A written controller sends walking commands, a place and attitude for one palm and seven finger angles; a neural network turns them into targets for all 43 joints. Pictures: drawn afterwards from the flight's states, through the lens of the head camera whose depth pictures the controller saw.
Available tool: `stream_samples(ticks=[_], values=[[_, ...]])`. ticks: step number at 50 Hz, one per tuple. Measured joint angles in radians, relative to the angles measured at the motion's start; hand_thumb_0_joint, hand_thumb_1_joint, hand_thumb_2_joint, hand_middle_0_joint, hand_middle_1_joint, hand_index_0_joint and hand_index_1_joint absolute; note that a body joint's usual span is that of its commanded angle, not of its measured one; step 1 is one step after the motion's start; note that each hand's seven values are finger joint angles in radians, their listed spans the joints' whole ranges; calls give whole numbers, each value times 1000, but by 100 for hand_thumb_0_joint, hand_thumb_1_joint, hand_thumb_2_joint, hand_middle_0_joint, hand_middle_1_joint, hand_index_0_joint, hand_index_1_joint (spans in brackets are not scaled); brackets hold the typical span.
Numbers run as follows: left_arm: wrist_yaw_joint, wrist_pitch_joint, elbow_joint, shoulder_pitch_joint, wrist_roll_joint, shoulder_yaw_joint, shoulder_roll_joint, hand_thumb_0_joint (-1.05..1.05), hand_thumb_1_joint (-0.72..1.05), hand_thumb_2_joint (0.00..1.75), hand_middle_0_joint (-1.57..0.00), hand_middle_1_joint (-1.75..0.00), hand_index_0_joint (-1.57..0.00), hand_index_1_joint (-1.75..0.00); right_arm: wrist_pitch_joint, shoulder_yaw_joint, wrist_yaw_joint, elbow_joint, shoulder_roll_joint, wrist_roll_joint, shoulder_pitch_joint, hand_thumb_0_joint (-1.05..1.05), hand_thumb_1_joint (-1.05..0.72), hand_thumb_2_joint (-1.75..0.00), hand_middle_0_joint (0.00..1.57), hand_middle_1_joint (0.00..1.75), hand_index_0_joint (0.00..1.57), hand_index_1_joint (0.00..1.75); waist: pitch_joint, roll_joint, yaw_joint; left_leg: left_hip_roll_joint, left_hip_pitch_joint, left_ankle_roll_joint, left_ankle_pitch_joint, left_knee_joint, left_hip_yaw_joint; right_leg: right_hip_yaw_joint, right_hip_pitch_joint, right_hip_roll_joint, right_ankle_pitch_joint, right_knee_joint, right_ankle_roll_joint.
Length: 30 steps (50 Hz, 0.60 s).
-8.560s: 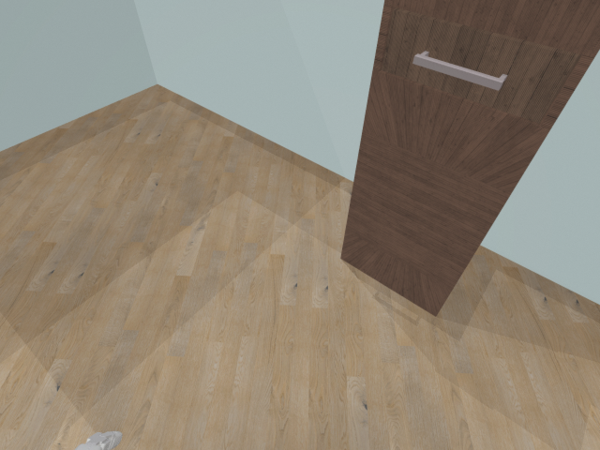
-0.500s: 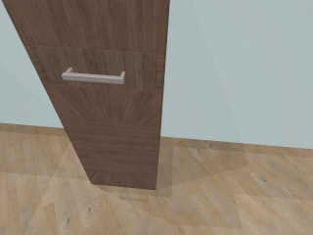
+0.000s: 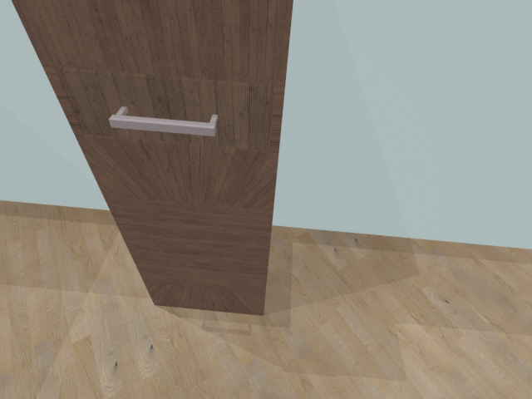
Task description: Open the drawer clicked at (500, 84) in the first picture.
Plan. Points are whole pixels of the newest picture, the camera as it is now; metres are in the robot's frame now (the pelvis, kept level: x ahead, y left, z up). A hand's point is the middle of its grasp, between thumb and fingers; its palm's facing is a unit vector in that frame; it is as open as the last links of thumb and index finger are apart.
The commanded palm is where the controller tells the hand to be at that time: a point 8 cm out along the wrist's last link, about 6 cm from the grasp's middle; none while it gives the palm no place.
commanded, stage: shuffle to correct the standing spot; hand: left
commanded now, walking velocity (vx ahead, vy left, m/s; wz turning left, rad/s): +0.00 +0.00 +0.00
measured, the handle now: (166, 120) +0.56 +0.23 +0.13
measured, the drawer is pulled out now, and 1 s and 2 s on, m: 0.00 0.00 0.00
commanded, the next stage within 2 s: come to a stop and stand still in 0.16 s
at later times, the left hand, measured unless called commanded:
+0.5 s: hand out of the picture +0.00 +0.20 -0.19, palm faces +0.03 -0.99 -0.13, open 7.4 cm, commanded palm none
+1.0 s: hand out of the picture +0.09 +0.16 -0.17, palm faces -0.05 -0.96 -0.26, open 7.3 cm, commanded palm none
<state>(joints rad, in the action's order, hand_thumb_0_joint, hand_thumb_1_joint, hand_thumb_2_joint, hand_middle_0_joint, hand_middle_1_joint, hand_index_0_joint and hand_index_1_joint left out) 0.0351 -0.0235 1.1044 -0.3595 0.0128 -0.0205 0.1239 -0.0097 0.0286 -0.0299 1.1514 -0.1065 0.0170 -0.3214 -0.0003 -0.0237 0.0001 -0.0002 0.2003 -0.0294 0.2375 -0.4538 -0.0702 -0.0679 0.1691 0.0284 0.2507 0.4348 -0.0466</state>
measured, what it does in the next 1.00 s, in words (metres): steps on the spot: right foot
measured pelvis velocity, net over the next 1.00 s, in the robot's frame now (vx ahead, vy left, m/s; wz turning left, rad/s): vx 0.02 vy -0.02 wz -0.02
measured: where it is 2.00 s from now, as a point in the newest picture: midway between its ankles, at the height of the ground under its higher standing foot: outside the picture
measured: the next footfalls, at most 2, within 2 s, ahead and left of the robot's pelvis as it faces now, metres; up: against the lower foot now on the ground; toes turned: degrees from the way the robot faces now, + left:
right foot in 0.88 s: +0.05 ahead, -0.14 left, +0.00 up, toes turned -3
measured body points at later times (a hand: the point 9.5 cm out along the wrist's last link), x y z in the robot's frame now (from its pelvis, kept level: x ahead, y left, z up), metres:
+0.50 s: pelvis +0.04 +0.05 +0.00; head +0.05 +0.07 +0.45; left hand +0.00 +0.25 -0.17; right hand +0.02 -0.17 -0.15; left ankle +0.02 +0.11 -0.74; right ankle +0.00 -0.09 -0.72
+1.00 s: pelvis +0.02 -0.02 -0.01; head +0.03 -0.05 +0.44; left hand +0.09 +0.21 -0.15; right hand +0.03 -0.24 -0.18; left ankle +0.02 +0.10 -0.74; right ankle +0.01 -0.14 -0.74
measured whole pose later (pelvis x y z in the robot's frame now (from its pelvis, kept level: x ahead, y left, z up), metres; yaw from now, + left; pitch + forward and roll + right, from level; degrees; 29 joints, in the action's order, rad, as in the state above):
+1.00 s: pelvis +0.02 -0.02 -0.01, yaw -1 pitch +0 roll +1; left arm 0.03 -0.01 1.04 -0.23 0.02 0.00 0.15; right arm -0.01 -0.03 -0.03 1.03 -0.18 0.02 -0.29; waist -0.01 0.07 0.04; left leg 0.04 0.26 0.01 0.33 -0.59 -0.10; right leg -0.02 0.26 -0.03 0.35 0.61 0.01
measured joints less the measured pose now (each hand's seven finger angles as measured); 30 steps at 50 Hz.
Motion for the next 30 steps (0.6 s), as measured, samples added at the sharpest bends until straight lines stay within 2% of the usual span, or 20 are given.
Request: stream_samples(ticks=[8,15,17,20,23,30], values=[[-2,2,-3,-1,4,3,-6,1,91,90,-20,-30,-20,-30,-1,-4,1,-9,-4,2,2,0,-90,-90,20,29,20,30,-1,2,-3,-8,9,-10,5,-7,-5,5,12,-8,6,12,8],[-5,5,-24,-39,10,33,-1,1,90,90,-20,-30,-20,-30,19,-18,15,-25,-20,12,-32,0,-90,-90,20,29,20,30,-20,19,-16,9,69,-3,104,-146,9,-17,9,-3,48,37,13],[-3,6,-24,-51,11,41,6,1,90,90,-20,-30,-20,-30,16,-20,15,-28,-23,10,-36,0,-91,-90,20,29,20,30,-18,13,-19,14,65,-5,87,-126,9,-19,3,-8,61,45,23],[1,18,-8,-54,10,42,18,1,90,90,-20,-30,-20,-30,-7,-17,6,-33,-15,8,-33,0,-91,-90,20,29,20,30,-12,-25,-19,-15,41,-37,87,-106,-18,3,16,-39,99,97,26],[5,29,9,-36,7,33,17,1,91,90,-20,-30,-20,-30,-23,-10,-14,-36,-7,3,-21,0,-91,-90,20,29,20,30,-2,-30,-14,-30,7,-58,77,-56,-41,21,59,-53,170,187,28],[1,49,-22,58,10,42,22,1,91,90,-20,-30,-20,-30,-21,-6,-35,-36,26,2,8,1,-91,-90,20,29,20,30,42,-9,9,-27,-38,-61,32,29,-40,46,169,-65,172,369,50]])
